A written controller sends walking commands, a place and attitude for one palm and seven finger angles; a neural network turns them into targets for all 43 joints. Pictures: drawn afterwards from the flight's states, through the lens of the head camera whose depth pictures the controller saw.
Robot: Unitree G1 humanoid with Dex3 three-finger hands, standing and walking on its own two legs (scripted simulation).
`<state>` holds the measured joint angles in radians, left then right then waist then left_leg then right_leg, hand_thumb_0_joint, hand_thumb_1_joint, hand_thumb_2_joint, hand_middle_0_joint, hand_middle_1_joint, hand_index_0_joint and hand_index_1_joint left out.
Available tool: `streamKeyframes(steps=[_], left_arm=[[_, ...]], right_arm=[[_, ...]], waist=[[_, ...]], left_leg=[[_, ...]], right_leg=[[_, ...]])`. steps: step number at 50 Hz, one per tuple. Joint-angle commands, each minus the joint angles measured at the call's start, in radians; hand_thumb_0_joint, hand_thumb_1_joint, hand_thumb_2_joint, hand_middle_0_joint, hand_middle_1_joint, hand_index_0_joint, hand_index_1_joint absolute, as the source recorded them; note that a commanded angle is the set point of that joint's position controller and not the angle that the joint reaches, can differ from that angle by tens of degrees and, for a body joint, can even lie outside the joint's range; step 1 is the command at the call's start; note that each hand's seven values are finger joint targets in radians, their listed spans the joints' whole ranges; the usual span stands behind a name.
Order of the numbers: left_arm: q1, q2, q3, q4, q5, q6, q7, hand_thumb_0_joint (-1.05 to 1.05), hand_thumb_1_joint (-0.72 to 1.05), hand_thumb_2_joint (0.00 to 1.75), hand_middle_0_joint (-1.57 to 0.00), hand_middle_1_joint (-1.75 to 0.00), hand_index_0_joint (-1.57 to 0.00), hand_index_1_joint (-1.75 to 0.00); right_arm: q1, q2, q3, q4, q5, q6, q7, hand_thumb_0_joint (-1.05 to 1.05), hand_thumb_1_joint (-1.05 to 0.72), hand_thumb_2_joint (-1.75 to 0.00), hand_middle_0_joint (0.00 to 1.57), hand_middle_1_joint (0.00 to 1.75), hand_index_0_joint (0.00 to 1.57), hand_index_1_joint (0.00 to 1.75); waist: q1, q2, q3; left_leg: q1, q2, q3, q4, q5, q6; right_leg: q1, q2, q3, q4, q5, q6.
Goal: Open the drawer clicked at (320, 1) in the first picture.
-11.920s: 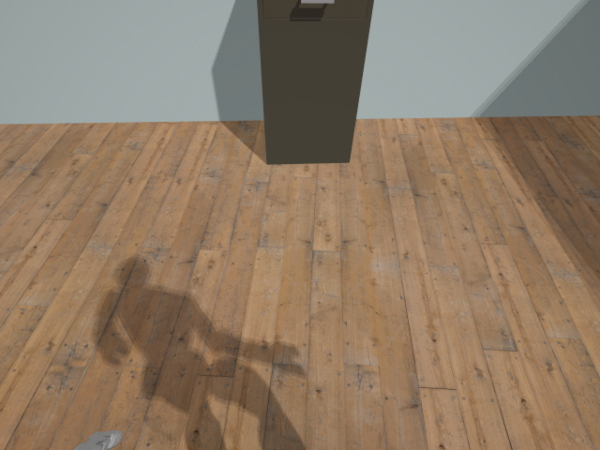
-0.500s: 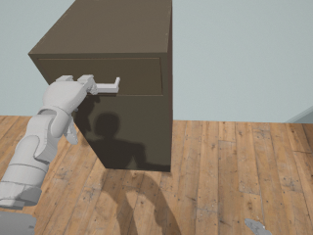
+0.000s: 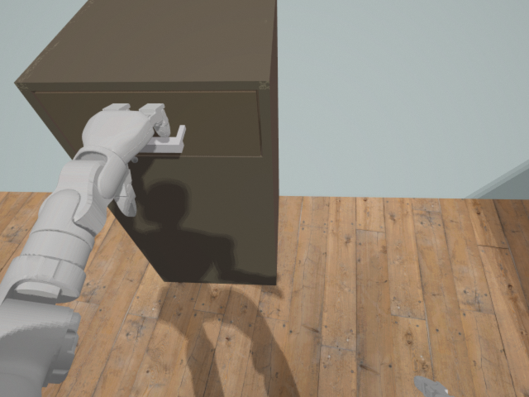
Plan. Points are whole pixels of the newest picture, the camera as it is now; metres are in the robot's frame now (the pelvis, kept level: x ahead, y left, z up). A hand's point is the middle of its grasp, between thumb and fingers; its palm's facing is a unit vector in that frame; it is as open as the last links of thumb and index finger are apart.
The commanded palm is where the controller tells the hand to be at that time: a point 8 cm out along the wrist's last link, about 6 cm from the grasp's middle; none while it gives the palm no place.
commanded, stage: move the hooked fingers above the handle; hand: left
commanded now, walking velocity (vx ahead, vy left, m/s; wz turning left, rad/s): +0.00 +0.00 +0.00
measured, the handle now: (152, 137) +0.56 +0.25 +0.05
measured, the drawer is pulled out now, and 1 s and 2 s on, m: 0.00 0.00 0.00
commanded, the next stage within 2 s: none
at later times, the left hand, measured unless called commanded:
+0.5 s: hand (142, 132) +0.50 +0.24 +0.11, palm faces -0.03 -0.03 -1.00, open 13.8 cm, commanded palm +0.48 +0.26 +0.16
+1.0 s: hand (127, 136) +0.49 +0.25 +0.12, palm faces +0.00 -0.02 -1.00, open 13.8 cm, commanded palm +0.48 +0.26 +0.17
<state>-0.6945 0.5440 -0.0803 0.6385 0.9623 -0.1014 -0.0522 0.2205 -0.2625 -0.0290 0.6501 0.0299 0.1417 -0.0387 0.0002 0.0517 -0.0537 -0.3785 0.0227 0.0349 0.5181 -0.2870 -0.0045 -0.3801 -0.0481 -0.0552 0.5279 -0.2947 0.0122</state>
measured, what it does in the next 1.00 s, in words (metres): stands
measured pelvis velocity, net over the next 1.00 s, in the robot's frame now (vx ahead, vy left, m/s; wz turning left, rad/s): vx -0.01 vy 0.02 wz -0.01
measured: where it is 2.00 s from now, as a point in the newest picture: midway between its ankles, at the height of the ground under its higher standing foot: outside the picture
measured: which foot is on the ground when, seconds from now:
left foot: down 0.00-1.00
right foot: down 0.00-1.00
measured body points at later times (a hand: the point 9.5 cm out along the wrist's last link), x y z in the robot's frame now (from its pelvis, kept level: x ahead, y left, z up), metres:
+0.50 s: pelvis +0.00 +0.00 -0.01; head +0.08 +0.00 +0.43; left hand +0.50 +0.24 +0.17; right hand +0.00 -0.29 -0.13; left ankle -0.02 +0.12 -0.73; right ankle -0.03 -0.13 -0.73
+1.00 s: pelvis -0.01 +0.02 -0.01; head +0.07 +0.02 +0.43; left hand +0.48 +0.25 +0.17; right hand +0.03 -0.26 -0.14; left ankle -0.02 +0.12 -0.73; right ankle -0.03 -0.13 -0.73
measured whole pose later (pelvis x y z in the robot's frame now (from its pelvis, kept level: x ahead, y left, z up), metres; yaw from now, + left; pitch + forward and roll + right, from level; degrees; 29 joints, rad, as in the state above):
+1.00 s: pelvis -0.01 +0.02 -0.01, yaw -1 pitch +14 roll -1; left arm -0.96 0.63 -0.05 0.96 1.03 -0.19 0.05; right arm 0.31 -0.26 -0.05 0.69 0.02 0.13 -0.03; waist -0.08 0.02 -0.09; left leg -0.57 0.02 0.04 0.65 -0.32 0.02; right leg -0.54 -0.05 -0.05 0.59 -0.29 0.03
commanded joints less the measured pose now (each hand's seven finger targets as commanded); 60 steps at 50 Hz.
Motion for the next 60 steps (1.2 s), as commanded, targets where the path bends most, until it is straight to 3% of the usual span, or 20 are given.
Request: streamKeyframes(steps=[1, 7, 9, 11, 14, 17, 20, 21, 25, 27, 31, 34, 35, 39, 41, 46, 53, 55, 57, 60], left_arm=[[-0.479, 0.372, 0.22, -0.076, 0.011, -0.037, 0.069, 0.0, -0.5, 0.3, -0.3, -1.2, -0.3, -1.2], [-0.507, 0.398, 0.225, 0.032, 0.049, -0.041, 0.115, 0.0, -0.5, 0.3, -0.3, -1.2, -0.3, -1.2], [-0.55, 0.349, 0.176, 0.032, 0.05, -0.045, 0.111, 0.0, -0.5, 0.3, -0.3, -1.2, -0.3, -1.2], [-0.572, 0.346, 0.158, 0.045, 0.047, -0.052, 0.103, 0.0, -0.5, 0.3, -0.3, -1.2, -0.3, -1.2], [-0.676, 0.321, 0.108, 0.066, 0.036, -0.068, 0.084, 0.0, -0.5, 0.3, -0.3, -1.2, -0.3, -1.2], [-0.726, 0.396, 0.156, 0.071, 0.041, -0.097, 0.089, 0.0, -0.5, 0.3, -0.3, -1.2, -0.3, -1.2], [-0.765, 0.412, 0.172, 0.086, 0.044, -0.12, 0.109, 0.0, -0.5, 0.3, -0.3, -1.2, -0.3, -1.2], [-0.744, 0.446, 0.202, 0.129, 0.053, -0.115, 0.121, 0.0, -0.5, 0.3, -0.3, -1.2, -0.3, -1.2], [-0.67, 0.528, 0.275, 0.18, 0.077, -0.085, 0.156, 0.0, -0.5, 0.3, -0.3, -1.2, -0.3, -1.2], [-0.591, 0.493, 0.257, 0.225, 0.087, -0.051, 0.16, 0.0, -0.5, 0.3, -0.3, -1.2, -0.3, -1.2], [-0.523, 0.521, 0.28, 0.205, 0.09, -0.028, 0.142, 0.0, -0.5, 0.3, -0.3, -1.2, -0.3, -1.2], [-0.558, 0.489, 0.252, 0.16, 0.077, -0.042, 0.125, 0.0, -0.5, 0.3, -0.3, -1.2, -0.3, -1.2], [-0.588, 0.497, 0.25, 0.118, 0.077, -0.058, 0.122, 0.0, -0.5, 0.3, -0.3, -1.2, -0.3, -1.2], [-0.71, 0.381, 0.155, -0.035, 0.053, -0.13, 0.104, 0.0, -0.5, 0.3, -0.3, -1.2, -0.3, -1.2], [-0.734, 0.367, 0.148, -0.026, 0.042, -0.143, 0.109, 0.0, -0.5, 0.3, -0.3, -1.2, -0.3, -1.2], [-0.783, 0.293, 0.085, 0.118, 0.034, -0.094, 0.137, 0.0, -0.5, 0.3, -0.3, -1.2, -0.3, -1.2], [-0.772, 0.405, 0.155, 0.266, 0.102, 0.004, 0.16, 0.0, -0.5, 0.3, -0.3, -1.2, -0.3, -1.2], [-0.752, 0.446, 0.185, 0.256, 0.108, 0.0, 0.146, 0.0, -0.5, 0.3, -0.3, -1.2, -0.3, -1.2], [-0.732, 0.406, 0.156, 0.244, 0.101, -0.008, 0.126, 0.0, -0.5, 0.3, -0.3, -1.2, -0.3, -1.2], [-0.731, 0.463, 0.191, 0.206, 0.092, -0.046, 0.104, 0.0, -0.5, 0.3, -0.3, -1.2, -0.3, -1.2]], right_arm=[[0.059, -0.136, -0.05, -0.08, -0.01, -0.016, -0.011, 0.0, -0.9, -0.9, 0.2, 0.3, 0.2, 0.3], [0.101, -0.144, -0.063, -0.07, -0.014, -0.013, -0.007, 0.0, -0.9, -0.9, 0.2, 0.3, 0.2, 0.3], [0.128, -0.147, -0.072, -0.063, -0.015, -0.013, -0.006, 0.0, -0.9, -0.9, 0.2, 0.3, 0.2, 0.3], [0.148, -0.154, -0.08, -0.054, -0.013, -0.011, -0.008, 0.0, -0.9, -0.9, 0.2, 0.3, 0.2, 0.3], [0.18, -0.163, -0.083, -0.035, -0.01, -0.011, -0.018, 0.0, -0.9, -0.9, 0.2, 0.3, 0.2, 0.3], [0.208, -0.166, -0.086, -0.017, -0.013, -0.013, -0.026, 0.0, -0.9, -0.9, 0.2, 0.3, 0.2, 0.3], [0.231, -0.161, -0.085, -0.006, -0.017, -0.017, -0.025, 0.0, -0.9, -0.9, 0.2, 0.3, 0.2, 0.3], [0.236, -0.165, -0.085, -0.001, -0.017, -0.015, -0.024, 0.0, -0.9, -0.9, 0.2, 0.3, 0.2, 0.3], [0.234, -0.163, -0.076, -0.02, -0.025, -0.011, -0.014, 0.0, -0.9, -0.9, 0.2, 0.3, 0.2, 0.3], [0.224, -0.163, -0.076, -0.032, -0.023, -0.007, -0.005, 0.0, -0.9, -0.9, 0.2, 0.3, 0.2, 0.3], [0.225, -0.177, -0.08, -0.05, -0.019, 0.004, -0.001, 0.0, -0.9, -0.9, 0.2, 0.3, 0.2, 0.3], [0.214, -0.178, -0.082, -0.058, -0.013, 0.008, -0.01, 0.0, -0.9, -0.9, 0.2, 0.3, 0.2, 0.3], [0.214, -0.178, -0.084, -0.058, -0.012, 0.006, -0.012, 0.0, -0.9, -0.9, 0.2, 0.3, 0.2, 0.3], [0.227, -0.166, -0.097, -0.044, -0.019, -0.003, -0.019, 0.0, -0.9, -0.9, 0.2, 0.3, 0.2, 0.3], [0.236, -0.167, -0.102, -0.021, -0.02, -0.007, -0.018, 0.0, -0.9, -0.9, 0.2, 0.3, 0.2, 0.3], [0.237, -0.163, -0.084, 0.004, -0.016, -0.018, -0.005, 0.0, -0.9, -0.9, 0.2, 0.3, 0.2, 0.3], [0.233, -0.17, -0.062, -0.022, -0.021, -0.021, -0.001, 0.0, -0.9, -0.9, 0.2, 0.3, 0.2, 0.3], [0.234, -0.171, -0.063, -0.039, -0.022, -0.018, -0.007, 0.0, -0.9, -0.9, 0.2, 0.3, 0.2, 0.3], [0.235, -0.169, -0.066, -0.048, -0.021, -0.017, -0.011, 0.0, -0.9, -0.9, 0.2, 0.3, 0.2, 0.3], [0.239, -0.177, -0.067, -0.049, -0.017, -0.014, -0.023, 0.0, -0.9, -0.9, 0.2, 0.3, 0.2, 0.3]], waist=[[-0.002, -0.042, -0.37], [-0.015, -0.029, -0.405], [-0.046, -0.044, -0.436], [-0.058, -0.033, -0.439], [-0.113, -0.059, -0.399], [-0.11, -0.004, -0.447], [-0.107, 0.038, -0.475], [-0.105, 0.044, -0.454], [-0.051, 0.065, -0.515], [-0.04, 0.039, -0.483], [-0.029, -0.035, -0.49], [-0.053, -0.05, -0.46], [-0.056, -0.014, -0.474], [-0.107, 0.066, -0.481], [-0.118, 0.088, -0.446], [-0.136, 0.086, -0.343], [-0.096, 0.042, -0.436], [-0.088, 0.01, -0.495], [-0.094, -0.004, -0.491], [-0.093, -0.011, -0.475]], left_leg=[[0.104, -0.052, 0.009, 0.016, 0.442, 0.043], [0.049, -0.046, 0.024, 0.041, 0.443, 0.043], [0.064, -0.046, 0.022, 0.055, 0.465, 0.048], [0.075, -0.045, 0.022, 0.059, 0.429, 0.05], [0.061, -0.047, 0.019, 0.063, 0.358, 0.055], [0.068, -0.05, 0.012, 0.077, 0.36, 0.056], [0.068, -0.049, 0.004, 0.094, 0.406, 0.05], [0.053, -0.046, 0.005, 0.099, 0.405, 0.048], [0.004, -0.041, 0.014, 0.101, 0.467, 0.04], [-0.02, -0.035, 0.024, 0.096, 0.479, 0.038], [-0.026, -0.025, 0.037, 0.084, 0.488, 0.045], [-0.01, -0.024, 0.035, 0.068, 0.447, 0.052], [0.019, -0.022, 0.03, 0.067, 0.447, 0.052], [0.167, -0.013, -0.006, 0.087, 0.511, 0.052], [0.204, -0.011, -0.021, 0.093, 0.485, 0.043], [0.147, -0.017, -0.043, 0.075, 0.355, 0.027], [0.045, -0.024, -0.015, 0.089, 0.365, 0.031], [0.038, -0.026, -0.008, 0.1, 0.404, 0.039], [0.044, -0.023, -0.001, 0.103, 0.403, 0.043], [0.021, -0.023, -0.001, 0.099, 0.387, 0.048]], right_leg=[[0.17, 0.066, 0.019, 0.009, 0.424, -0.047], [0.158, 0.068, 0.027, 0.032, 0.45, -0.042], [0.149, 0.071, 0.028, 0.033, 0.47, -0.039], [0.119, 0.072, 0.033, 0.026, 0.442, -0.036], [0.075, 0.071, 0.041, 0.004, 0.396, -0.029], [0.063, 0.072, 0.051, 0.017, 0.39, -0.032], [0.042, 0.078, 0.047, 0.036, 0.399, -0.037], [0.023, 0.08, 0.042, 0.042, 0.391, -0.04], [0.089, 0.08, 0.037, 0.072, 0.442, -0.042], [0.089, 0.083, 0.027, 0.072, 0.448, -0.041], [0.132, 0.085, 0.029, 0.058, 0.482, -0.033], [0.116, 0.084, 0.029, 0.039, 0.442, -0.032], [0.101, 0.085, 0.033, 0.038, 0.425, -0.031], [-0.015, 0.092, 0.029, 0.02, 0.346, -0.035], [-0.083, 0.096, 0.022, 0.014, 0.29, -0.037], [-0.168, 0.094, 0.001, 0.015, 0.185, -0.047], [-0.057, 0.086, 0.009, 0.055, 0.262, -0.047], [0.0, 0.084, 0.018, 0.064, 0.323, -0.042], [0.001, 0.084, 0.021, 0.056, 0.332, -0.036], [0.018, 0.084, 0.03, 0.049, 0.342, -0.034]])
